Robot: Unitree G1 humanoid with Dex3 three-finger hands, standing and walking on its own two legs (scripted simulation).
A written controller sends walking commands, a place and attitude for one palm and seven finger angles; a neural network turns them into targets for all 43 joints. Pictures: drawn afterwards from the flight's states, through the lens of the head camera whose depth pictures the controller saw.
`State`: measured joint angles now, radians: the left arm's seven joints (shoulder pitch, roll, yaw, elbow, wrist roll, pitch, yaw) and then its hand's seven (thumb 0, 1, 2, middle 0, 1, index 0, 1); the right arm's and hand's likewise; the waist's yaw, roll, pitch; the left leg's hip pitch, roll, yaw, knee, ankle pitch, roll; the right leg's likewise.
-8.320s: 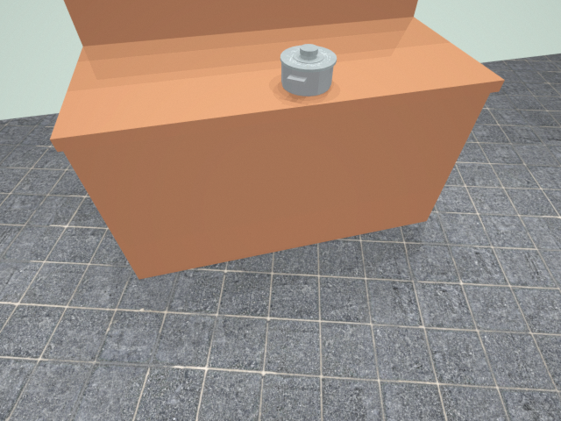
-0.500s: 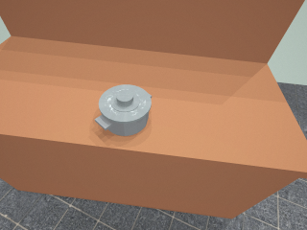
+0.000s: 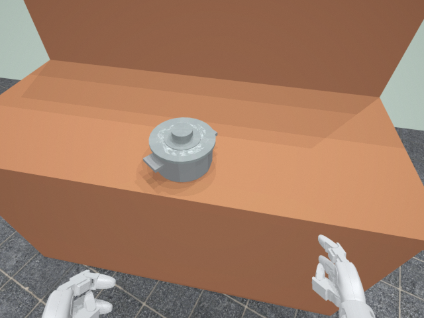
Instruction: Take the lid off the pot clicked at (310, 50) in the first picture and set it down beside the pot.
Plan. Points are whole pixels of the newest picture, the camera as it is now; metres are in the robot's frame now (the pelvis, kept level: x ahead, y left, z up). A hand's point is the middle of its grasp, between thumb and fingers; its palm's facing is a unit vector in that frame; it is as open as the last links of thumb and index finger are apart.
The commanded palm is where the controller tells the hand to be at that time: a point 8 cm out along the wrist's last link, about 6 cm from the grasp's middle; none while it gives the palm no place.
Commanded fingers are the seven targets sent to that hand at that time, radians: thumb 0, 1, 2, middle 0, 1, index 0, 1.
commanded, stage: lift the closed hand beside the body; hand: left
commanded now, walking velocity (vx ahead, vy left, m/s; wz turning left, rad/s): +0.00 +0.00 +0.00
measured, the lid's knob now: (182, 131) +0.51 +0.14 +0.07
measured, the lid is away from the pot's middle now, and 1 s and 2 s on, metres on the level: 0.00 0.00 0.00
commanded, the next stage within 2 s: raise the hand higher, near the body in 0.16 s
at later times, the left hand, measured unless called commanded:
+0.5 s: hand (96, 279) +0.16 +0.22 +0.03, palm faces +0.21 -0.89 -0.39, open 3.1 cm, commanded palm +0.12 +0.26 +0.06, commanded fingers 0.00 0.90 0.90 -1.30 -1.50 -1.30 -1.50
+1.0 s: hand (87, 240) +0.20 +0.23 +0.09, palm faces +0.29 -0.86 -0.41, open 3.1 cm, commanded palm +0.16 +0.27 +0.12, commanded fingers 0.00 0.90 0.90 -1.30 -1.50 -1.30 -1.50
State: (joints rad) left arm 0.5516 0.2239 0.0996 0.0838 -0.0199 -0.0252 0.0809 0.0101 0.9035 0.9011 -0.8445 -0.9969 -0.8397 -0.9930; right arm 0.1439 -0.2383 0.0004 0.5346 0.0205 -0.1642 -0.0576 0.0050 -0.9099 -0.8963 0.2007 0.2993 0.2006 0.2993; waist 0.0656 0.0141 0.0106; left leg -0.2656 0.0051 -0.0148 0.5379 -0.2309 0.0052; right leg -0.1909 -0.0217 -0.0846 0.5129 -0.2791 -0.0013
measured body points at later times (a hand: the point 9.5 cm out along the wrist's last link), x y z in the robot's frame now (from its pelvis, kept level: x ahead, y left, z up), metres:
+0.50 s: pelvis +0.03 +0.00 +0.00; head +0.02 -0.02 +0.45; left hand +0.15 +0.27 +0.06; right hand +0.20 -0.23 -0.08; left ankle +0.04 +0.12 -0.73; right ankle +0.00 -0.12 -0.73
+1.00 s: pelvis +0.04 +0.00 +0.00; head +0.03 -0.02 +0.45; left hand +0.18 +0.27 +0.12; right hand +0.24 -0.20 -0.07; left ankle +0.04 +0.12 -0.73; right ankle +0.00 -0.12 -0.73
